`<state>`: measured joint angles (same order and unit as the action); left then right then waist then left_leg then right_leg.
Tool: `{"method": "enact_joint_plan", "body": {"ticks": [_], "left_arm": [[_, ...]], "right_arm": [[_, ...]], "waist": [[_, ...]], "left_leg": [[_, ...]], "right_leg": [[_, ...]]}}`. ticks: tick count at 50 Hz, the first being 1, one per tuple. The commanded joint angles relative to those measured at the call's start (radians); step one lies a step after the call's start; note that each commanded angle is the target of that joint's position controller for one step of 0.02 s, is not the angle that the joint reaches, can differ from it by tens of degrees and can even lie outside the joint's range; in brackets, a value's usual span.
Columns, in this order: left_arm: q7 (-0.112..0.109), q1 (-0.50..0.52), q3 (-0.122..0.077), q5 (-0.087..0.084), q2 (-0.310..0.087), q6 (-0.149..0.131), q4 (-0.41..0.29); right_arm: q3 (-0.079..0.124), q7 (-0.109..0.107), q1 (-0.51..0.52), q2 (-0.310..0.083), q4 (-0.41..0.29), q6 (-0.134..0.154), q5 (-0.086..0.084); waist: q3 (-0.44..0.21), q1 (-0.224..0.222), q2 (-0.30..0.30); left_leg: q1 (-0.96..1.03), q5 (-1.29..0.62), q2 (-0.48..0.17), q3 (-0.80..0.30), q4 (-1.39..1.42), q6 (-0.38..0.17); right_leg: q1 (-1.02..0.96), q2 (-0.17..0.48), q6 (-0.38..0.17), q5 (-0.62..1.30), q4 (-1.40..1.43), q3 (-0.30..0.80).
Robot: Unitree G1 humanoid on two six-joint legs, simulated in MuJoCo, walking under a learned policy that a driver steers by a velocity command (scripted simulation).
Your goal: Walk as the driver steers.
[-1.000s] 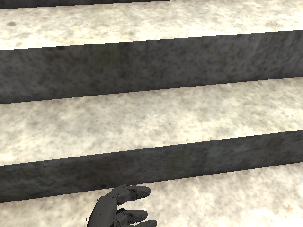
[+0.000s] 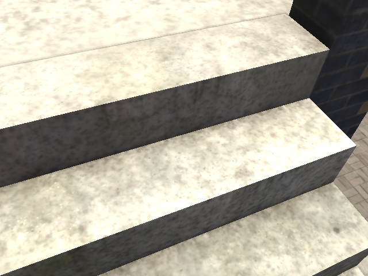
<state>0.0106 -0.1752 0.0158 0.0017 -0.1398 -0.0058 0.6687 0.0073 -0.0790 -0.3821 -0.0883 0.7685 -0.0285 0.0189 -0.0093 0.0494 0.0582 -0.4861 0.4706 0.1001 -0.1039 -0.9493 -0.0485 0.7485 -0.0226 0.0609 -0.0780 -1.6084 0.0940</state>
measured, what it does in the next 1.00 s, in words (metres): climbs, turning left: right foot, then left foot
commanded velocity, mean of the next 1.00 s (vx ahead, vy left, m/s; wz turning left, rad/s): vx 0.04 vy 0.00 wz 0.49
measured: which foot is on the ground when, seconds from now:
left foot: down 0.00-0.26, up 0.28-0.66, down 0.68-1.00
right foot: up 0.00-0.22, down 0.24-0.70, up 0.72-1.00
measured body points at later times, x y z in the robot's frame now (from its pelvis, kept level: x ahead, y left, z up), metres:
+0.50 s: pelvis +0.06 -0.10 +0.02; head +0.06 -0.13 +0.47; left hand +0.11 +0.16 -0.06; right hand +0.32 -0.28 -0.06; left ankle -0.04 +0.01 -0.50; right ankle +0.11 -0.23 -0.69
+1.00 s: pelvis +0.10 -0.06 +0.04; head +0.06 -0.06 +0.49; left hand +0.13 +0.20 -0.06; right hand +0.30 -0.23 -0.06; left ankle +0.04 +0.03 -0.69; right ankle +0.14 -0.18 -0.52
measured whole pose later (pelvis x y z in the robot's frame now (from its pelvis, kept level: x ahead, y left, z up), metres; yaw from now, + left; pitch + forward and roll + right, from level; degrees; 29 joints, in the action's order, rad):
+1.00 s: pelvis +0.10 -0.06 +0.04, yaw +29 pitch +2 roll -1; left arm -0.02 -0.25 0.04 0.01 -0.18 -0.01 0.63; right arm -0.01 -0.05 -0.34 -0.20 0.66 -0.03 0.02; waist -0.11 0.01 0.01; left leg -0.32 0.34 0.03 -0.06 -0.63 -0.08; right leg 0.74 0.00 0.04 -0.20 -1.59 -0.02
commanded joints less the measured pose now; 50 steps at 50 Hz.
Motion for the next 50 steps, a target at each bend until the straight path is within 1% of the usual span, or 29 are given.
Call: {"method": "enact_joint_plan", "body": {"ticks": [1, 3, 5, 8, 9, 10, 11, 12, 13, 14, 15, 16, 17, 19, 22, 29, 30, 31, 32, 33, 34, 35, 36, 37, 38, 39, 41, 44, 50], "left_arm": [[-0.018, 0.031, -0.022, 0.003, -0.079, -0.002, -0.105], [-0.042, 0.070, -0.022, -0.013, -0.097, -0.001, -0.169], [-0.050, 0.076, -0.018, -0.014, -0.095, 0.000, -0.197], [-0.033, 0.052, -0.010, -0.011, -0.090, -0.004, -0.197], [-0.028, 0.052, -0.010, 0.000, -0.105, -0.003, -0.208], [-0.018, 0.027, 0.021, 0.004, -0.043, 0.002, -0.207], [-0.022, -0.016, 0.021, -0.015, -0.048, 0.007, -0.194], [-0.027, -0.125, -0.014, -0.031, -0.096, 0.022, -0.122], [-0.027, -0.155, -0.041, -0.015, -0.145, 0.027, -0.085], [-0.048, -0.206, -0.069, 0.052, -0.305, 0.020, -0.114], [-0.062, -0.170, -0.053, 0.087, -0.249, 0.007, -0.201], [-0.075, -0.090, -0.034, 0.089, -0.207, 0.009, -0.235], [-0.096, -0.036, -0.030, 0.071, -0.191, 0.020, -0.236], [-0.127, -0.039, -0.012, 0.030, -0.142, 0.031, -0.215], [-0.139, -0.074, -0.015, 0.043, -0.137, -0.002, -0.217], [-0.134, -0.094, -0.057, 0.028, -0.204, -0.010, -0.223], [-0.144, -0.096, -0.067, 0.023, -0.215, -0.001, -0.226], [-0.144, -0.098, -0.073, 0.006, -0.240, 0.033, -0.199], [-0.146, -0.088, -0.084, -0.001, -0.261, 0.056, -0.185], [-0.142, -0.055, -0.091, -0.010, -0.264, 0.068, -0.175], [-0.115, -0.094, -0.073, 0.010, -0.207, 0.047, -0.139], [-0.090, -0.058, -0.055, 0.017, -0.162, 0.038, -0.141], [-0.079, 0.070, -0.034, 0.013, -0.127, 0.026, -0.232], [-0.074, 0.045, -0.042, -0.004, -0.131, 0.020, -0.184], [-0.061, 0.050, -0.041, -0.013, -0.132, 0.018, -0.183], [-0.058, 0.035, -0.033, -0.004, -0.121, 0.017, -0.181], [-0.052, 0.001, -0.027, 0.008, -0.137, 0.008, -0.187], [-0.032, -0.077, -0.012, 0.008, -0.107, 0.004, -0.124], [-0.026, 0.008, 0.025, 0.012, -0.066, -0.029, -0.105]], "right_arm": [[0.024, -0.002, 0.106, -0.132, -0.138, 0.000, -0.007], [0.035, -0.004, 0.088, -0.152, -0.170, -0.007, -0.008], [0.035, -0.013, 0.106, -0.166, -0.206, -0.005, -0.016], [0.039, -0.016, 0.167, -0.188, -0.242, -0.013, -0.019], [0.045, -0.024, 0.206, -0.202, -0.265, -0.015, -0.019], [0.041, -0.027, 0.230, -0.202, -0.268, -0.042, -0.034], [0.049, -0.038, 0.179, -0.215, -0.276, -0.063, -0.050], [0.056, -0.042, 0.154, -0.226, -0.249, -0.066, -0.048], [0.036, -0.008, 0.156, -0.132, -0.232, -0.053, -0.028], [0.024, 0.018, 0.170, -0.060, -0.285, -0.025, -0.062], [0.047, 0.031, 0.175, -0.123, -0.218, 0.007, -0.065], [0.054, 0.035, 0.211, -0.161, -0.213, 0.000, -0.064], [0.041, 0.034, 0.260, -0.158, -0.247, -0.017, -0.047], [0.028, 0.027, 0.272, -0.183, -0.278, -0.026, -0.012], [0.039, 0.039, 0.235, -0.211, -0.284, -0.020, 0.008], [0.031, 0.056, 0.309, -0.220, -0.343, -0.030, -0.015], [0.010, 0.057, 0.335, -0.187, -0.362, -0.033, -0.015], [-0.021, 0.067, 0.331, -0.130, -0.363, -0.032, -0.016], [-0.019, 0.075, 0.284, -0.139, -0.331, -0.033, -0.017], [-0.002, 0.075, 0.181, -0.156, -0.272, -0.040, -0.021], [0.033, 0.078, 0.132, -0.209, -0.193, -0.045, -0.033], [0.063, 0.083, 0.062, -0.274, -0.174, -0.043, -0.024], [0.088, 0.051, 0.075, -0.402, -0.227, -0.038, -0.001], [0.059, 0.041, 0.082, -0.349, -0.277, -0.023, 0.027], [0.041, 0.030, 0.141, -0.307, -0.280, -0.024, 0.032], [0.032, 0.026, 0.182, -0.286, -0.290, -0.024, 0.012], [0.020, 0.023, 0.192, -0.248, -0.280, -0.015, -0.016], [0.016, 0.017, 0.153, -0.238, -0.231, -0.013, 0.008], [0.034, 0.032, 0.106, -0.264, -0.169, 0.025, 0.001]], "waist": [[-0.084, -0.040, -0.222], [-0.092, -0.006, -0.282], [-0.057, -0.009, -0.264], [-0.051, -0.024, -0.238], [-0.039, -0.033, -0.238], [-0.030, -0.070, -0.225], [-0.030, -0.066, -0.212], [-0.063, -0.089, -0.162], [-0.092, -0.077, 0.068], [-0.169, -0.074, 0.442], [-0.174, -0.114, 0.215], [-0.131, -0.086, 0.087], [-0.086, -0.059, 0.067], [-0.017, -0.051, 0.050], [-0.014, -0.058, 0.034], [-0.016, -0.094, 0.120], [-0.022, -0.100, 0.137], [-0.028, -0.093, 0.145], [-0.029, -0.084, 0.147], [-0.049, -0.046, 0.143], [-0.109, -0.073, 0.031], [-0.062, -0.024, -0.127], [-0.033, 0.008, -0.444], [-0.109, 0.025, -0.301], [-0.090, -0.008, -0.233], [-0.051, -0.034, -0.192], [0.006, -0.071, -0.157], [-0.044, -0.078, -0.200], [-0.003, -0.055, -0.157]], "left_leg": [[0.098, -0.302, -0.161, -0.367, 0.250, -0.216], [0.202, -0.162, -0.220, -0.531, 0.288, -0.235], [0.209, -0.131, -0.243, -0.598, 0.283, -0.236], [0.157, -0.232, -0.225, -0.604, 0.239, -0.223], [0.120, -0.371, -0.227, -0.603, 0.203, -0.195], [0.071, -0.465, -0.136, -0.396, 0.218, -0.133], [0.037, -0.431, -0.108, -0.357, 0.232, -0.051], [-0.060, -0.254, -0.099, -0.338, 0.162, -0.013], [-0.189, 0.076, 0.047, -0.140, -0.080, 0.030], [-0.423, 0.225, 0.151, -0.097, -0.417, 0.115], [-0.391, 0.170, 0.084, -0.161, -0.731, 0.167], [-0.377, 0.103, 0.048, -0.120, -0.841, 0.183], [-0.383, 0.035, -0.012, -0.090, -0.917, 0.188], [-0.366, -0.114, -0.043, -0.022, -0.778, 0.189], [-0.319, -0.380, -0.017, -0.005, -0.876, 0.183], [-0.345, -0.301, -0.113, 0.013, -0.552, 0.185], [-0.345, -0.186, -0.170, -0.042, -0.388, 0.161], [-0.220, 0.085, -0.153, 0.108, -0.066, 0.131], [-0.078, 0.106, -0.143, 0.191, 0.112, 0.103], [0.087, -0.077, -0.141, 0.239, 0.282, 0.075], [0.264, -0.122, -0.032, 0.305, 0.268, 0.057], [0.368, -0.284, -0.074, 0.125, 0.369, 0.002], [0.411, -0.404, -0.326, -0.479, 0.540, -0.222], [0.379, -0.135, -0.397, -0.624, 0.610, -0.289], [0.316, 0.028, -0.385, -0.606, 0.588, -0.281], [0.275, 0.016, -0.372, -0.524, 0.575, -0.260], [0.206, 0.124, -0.325, -0.430, 0.573, -0.225], [0.144, 0.070, -0.292, -0.329, 0.588, -0.229], [0.187, 0.025, -0.315, -0.300, 0.632, -0.230]], "right_leg": [[0.050, 0.002, 0.044, 0.004, 0.063, -0.024], [0.161, 0.023, 0.063, -0.136, 0.065, 0.078], [0.207, 0.033, 0.065, -0.179, 0.084, 0.109], [0.174, 0.037, 0.075, -0.239, 0.163, 0.088], [0.141, 0.038, 0.076, -0.257, 0.211, 0.089], [0.000, 0.013, 0.068, -0.445, 0.595, -0.068], [-0.186, 0.016, 0.039, -0.467, 0.988, -0.091], [-0.447, 0.025, 0.033, -0.130, 1.120, -0.117], [-0.618, 0.051, 0.016, 0.008, 1.062, -0.063], [-0.727, 0.389, -0.213, 0.186, 1.201, 0.588], [-0.627, 0.474, -0.275, 0.253, 1.191, 0.690], [-0.550, 0.428, -0.256, 0.167, 1.155, 0.525], [-0.515, 0.347, -0.249, 0.067, 1.106, 0.381], [-0.452, 0.249, -0.242, -0.102, 1.077, 0.172], [-0.403, 0.251, -0.265, -0.115, 1.028, 0.107], [-0.499, 0.355, -0.296, -0.234, 1.032, 0.177], [-0.514, 0.386, -0.276, -0.199, 1.062, 0.213], [-0.501, 0.323, -0.247, -0.179, 1.121, 0.087], [-0.441, 0.297, -0.236, -0.111, 1.092, 0.036], [-0.374, 0.291, -0.223, -0.065, 1.011, 0.004], [-0.329, 0.263, -0.233, -0.135, 0.935, -0.085], [-0.175, 0.176, -0.156, -0.272, 0.667, -0.194], [0.134, -0.003, -0.016, -0.447, 0.349, -0.190], [0.135, 0.011, 0.020, -0.442, 0.078, -0.027], [0.142, 0.022, 0.039, -0.359, -0.075, 0.035], [0.162, 0.027, 0.045, -0.305, -0.133, 0.028], [0.171, 0.053, 0.048, -0.264, -0.018, 0.018], [0.067, 0.023, 0.028, -0.172, -0.106, -0.079], [0.115, 0.079, -0.040, -0.086, 0.140, -0.077]]}}
Keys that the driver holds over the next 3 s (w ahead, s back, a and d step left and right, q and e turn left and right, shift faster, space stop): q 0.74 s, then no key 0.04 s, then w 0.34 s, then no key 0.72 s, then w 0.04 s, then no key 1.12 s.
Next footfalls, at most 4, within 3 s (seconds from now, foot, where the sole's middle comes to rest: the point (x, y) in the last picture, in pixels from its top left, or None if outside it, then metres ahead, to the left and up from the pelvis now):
0.24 right None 0.15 -0.22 -0.72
0.68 left None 0.08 0.05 -0.72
1.16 right None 0.21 -0.16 -0.72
1.52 left None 0.26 0.14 -0.52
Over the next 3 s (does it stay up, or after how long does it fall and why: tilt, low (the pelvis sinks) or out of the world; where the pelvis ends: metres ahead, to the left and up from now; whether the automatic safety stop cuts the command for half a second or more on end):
stays up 0.34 0.05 0.25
